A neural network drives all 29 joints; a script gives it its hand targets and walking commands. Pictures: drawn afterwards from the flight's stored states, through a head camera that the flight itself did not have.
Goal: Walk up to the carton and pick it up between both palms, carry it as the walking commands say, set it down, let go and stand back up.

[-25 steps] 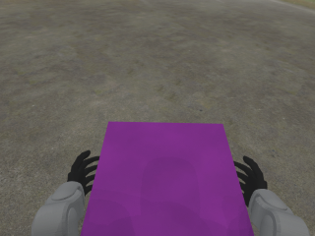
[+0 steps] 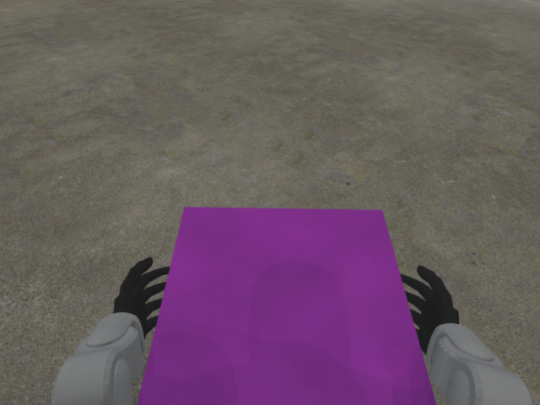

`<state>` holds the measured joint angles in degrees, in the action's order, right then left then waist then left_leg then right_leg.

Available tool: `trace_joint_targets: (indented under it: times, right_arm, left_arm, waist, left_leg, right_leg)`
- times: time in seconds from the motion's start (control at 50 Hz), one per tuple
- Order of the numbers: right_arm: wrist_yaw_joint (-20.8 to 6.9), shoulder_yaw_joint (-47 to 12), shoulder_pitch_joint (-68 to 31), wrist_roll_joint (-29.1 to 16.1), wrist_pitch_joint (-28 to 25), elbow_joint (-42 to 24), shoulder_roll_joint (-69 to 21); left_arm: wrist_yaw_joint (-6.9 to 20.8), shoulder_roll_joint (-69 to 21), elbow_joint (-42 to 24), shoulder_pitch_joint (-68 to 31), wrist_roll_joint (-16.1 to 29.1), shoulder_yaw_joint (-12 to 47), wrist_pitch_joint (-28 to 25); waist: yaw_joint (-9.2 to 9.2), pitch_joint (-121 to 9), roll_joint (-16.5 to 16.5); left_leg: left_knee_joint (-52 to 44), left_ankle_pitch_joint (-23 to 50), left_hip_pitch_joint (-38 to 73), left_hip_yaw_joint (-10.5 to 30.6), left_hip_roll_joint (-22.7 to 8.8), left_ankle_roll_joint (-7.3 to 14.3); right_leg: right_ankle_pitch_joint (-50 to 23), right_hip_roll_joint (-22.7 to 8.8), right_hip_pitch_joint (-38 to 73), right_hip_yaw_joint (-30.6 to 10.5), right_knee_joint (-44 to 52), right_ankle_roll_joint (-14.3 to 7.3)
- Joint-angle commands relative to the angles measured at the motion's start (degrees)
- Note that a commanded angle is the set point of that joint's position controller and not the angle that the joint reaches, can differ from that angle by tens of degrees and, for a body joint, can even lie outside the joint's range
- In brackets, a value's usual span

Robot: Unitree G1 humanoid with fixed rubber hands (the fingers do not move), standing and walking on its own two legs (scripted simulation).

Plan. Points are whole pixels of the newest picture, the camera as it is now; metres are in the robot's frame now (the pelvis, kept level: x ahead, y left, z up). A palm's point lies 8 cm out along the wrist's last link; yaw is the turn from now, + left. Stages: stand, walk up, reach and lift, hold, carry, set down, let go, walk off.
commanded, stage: carry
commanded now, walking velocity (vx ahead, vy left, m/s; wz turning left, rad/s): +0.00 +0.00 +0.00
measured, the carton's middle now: (281, 331) +0.25 +0.00 +0.02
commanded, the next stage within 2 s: hold in 1.58 s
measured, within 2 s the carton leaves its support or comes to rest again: neither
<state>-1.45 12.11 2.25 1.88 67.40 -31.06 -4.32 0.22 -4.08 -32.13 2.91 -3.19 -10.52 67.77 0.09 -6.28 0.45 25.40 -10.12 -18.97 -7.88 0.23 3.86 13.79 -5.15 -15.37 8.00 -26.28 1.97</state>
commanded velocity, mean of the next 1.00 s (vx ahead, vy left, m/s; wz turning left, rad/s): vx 0.00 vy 0.00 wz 0.00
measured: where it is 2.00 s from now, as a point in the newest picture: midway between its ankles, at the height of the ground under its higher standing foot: outside the picture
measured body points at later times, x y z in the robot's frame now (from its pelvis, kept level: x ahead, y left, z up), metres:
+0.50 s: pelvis +0.00 -0.02 +0.00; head -0.01 -0.02 +0.45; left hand +0.24 +0.17 +0.09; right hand +0.24 -0.21 +0.09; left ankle +0.04 +0.08 -0.74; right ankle -0.01 -0.14 -0.74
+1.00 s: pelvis +0.00 -0.03 +0.00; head -0.01 -0.03 +0.45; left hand +0.24 +0.16 +0.09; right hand +0.24 -0.22 +0.08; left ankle +0.04 +0.08 -0.74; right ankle -0.01 -0.14 -0.74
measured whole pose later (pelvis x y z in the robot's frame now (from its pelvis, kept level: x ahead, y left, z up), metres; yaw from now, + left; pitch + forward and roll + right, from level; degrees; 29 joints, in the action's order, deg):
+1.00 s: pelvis +0.00 -0.03 +0.00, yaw +0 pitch +3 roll +0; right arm -1.1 11.4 2.0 2.6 67.6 -31.3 -4.6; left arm 0.7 -3.8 -31.7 2.5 -3.0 -11.2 67.6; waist 0.3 -5.9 0.0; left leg 26.5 -10.6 -19.1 -6.6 -2.2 1.0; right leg 15.3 -3.0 -15.4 9.0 -27.6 -0.7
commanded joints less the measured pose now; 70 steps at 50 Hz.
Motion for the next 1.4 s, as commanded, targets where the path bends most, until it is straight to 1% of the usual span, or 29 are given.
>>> trace_joint_targets:
  times: [0.0, 0.64, 1.38]
  right_arm:
    - [-3.1, -45.3, -23.4, -17.1, 0.2, -7.6, -38.7]
    - [-2.8, -45.9, -23.3, -16.8, 0.4, -8.1, -39.0]
    - [-3.0, -45.7, -23.9, -16.1, -0.8, -6.8, -38.9]
  left_arm:
    - [3.9, -38.9, -8.2, -23.0, 18.1, 46.2, -0.1]
    - [4.1, -38.4, -8.2, -23.2, 18.2, 45.4, 0.1]
    - [4.7, -37.9, -6.3, -24.0, 17.4, 44.0, -1.2]
  waist:
    - [-0.01, -9.5, -0.6]
    - [0.14, -9.1, -0.5]
    - [0.29, -9.3, -0.6]
  left_leg:
    - [-4.1, 9.3, 6.3, 8.6, -9.0, 0.1]
    - [-2.6, 8.6, 5.9, 7.6, -8.9, -0.4]
    - [-1.3, 8.8, 5.8, 6.9, -8.9, -0.7]
  right_leg:
    - [-2.3, -4.7, 1.7, -4.7, 3.7, -2.3]
    - [-3.7, -4.6, 1.6, -5.1, 4.0, -4.1]
    - [-6.2, -4.5, 2.3, -5.0, 3.6, -5.3]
